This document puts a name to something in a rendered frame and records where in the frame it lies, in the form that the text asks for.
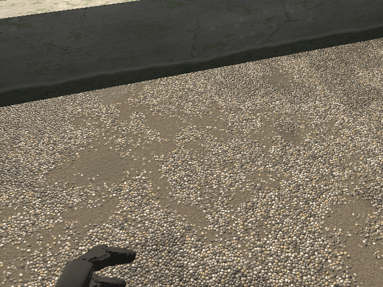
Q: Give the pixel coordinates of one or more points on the robot left hand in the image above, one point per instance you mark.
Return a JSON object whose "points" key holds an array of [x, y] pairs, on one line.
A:
{"points": [[79, 272]]}

